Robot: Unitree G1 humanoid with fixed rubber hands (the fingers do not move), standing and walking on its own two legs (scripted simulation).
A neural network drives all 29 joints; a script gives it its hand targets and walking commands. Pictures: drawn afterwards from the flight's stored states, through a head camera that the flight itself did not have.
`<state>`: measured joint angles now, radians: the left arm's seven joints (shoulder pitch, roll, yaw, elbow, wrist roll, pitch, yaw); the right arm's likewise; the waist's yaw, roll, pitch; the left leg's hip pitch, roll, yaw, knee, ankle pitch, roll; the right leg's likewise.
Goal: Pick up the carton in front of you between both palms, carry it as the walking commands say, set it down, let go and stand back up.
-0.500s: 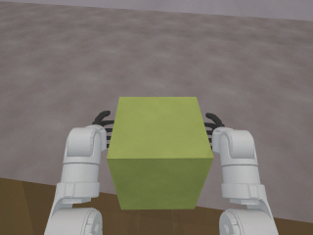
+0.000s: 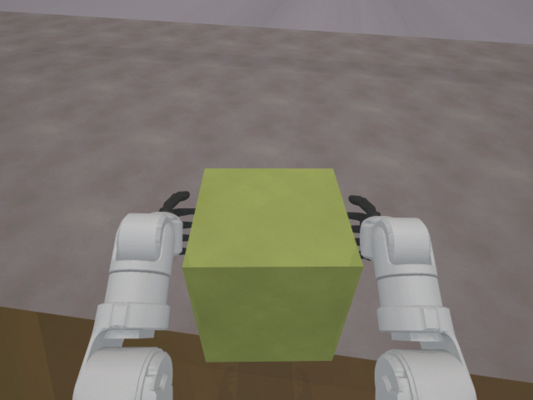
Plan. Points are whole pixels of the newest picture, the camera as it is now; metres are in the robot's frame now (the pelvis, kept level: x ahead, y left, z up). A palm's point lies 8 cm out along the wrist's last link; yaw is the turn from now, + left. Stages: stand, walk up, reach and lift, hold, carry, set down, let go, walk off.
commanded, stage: carry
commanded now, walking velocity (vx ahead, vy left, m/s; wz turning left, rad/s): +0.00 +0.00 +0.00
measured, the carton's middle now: (269, 265) +0.34 +0.00 +0.05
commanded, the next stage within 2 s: none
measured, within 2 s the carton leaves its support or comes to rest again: neither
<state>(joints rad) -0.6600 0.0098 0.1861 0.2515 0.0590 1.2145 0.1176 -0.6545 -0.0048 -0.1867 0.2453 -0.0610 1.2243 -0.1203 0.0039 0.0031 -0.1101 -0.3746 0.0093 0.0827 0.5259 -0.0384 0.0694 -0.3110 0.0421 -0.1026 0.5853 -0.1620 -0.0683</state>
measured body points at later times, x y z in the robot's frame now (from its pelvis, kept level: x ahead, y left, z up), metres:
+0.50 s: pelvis -0.01 -0.01 +0.00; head -0.02 -0.01 +0.45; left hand +0.35 +0.15 +0.12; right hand +0.35 -0.16 +0.12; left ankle +0.05 +0.10 -0.73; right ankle +0.00 -0.07 -0.73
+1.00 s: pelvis -0.01 -0.01 +0.00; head -0.02 -0.01 +0.45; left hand +0.35 +0.14 +0.12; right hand +0.35 -0.16 +0.12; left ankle +0.06 +0.10 -0.73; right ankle +0.00 -0.07 -0.73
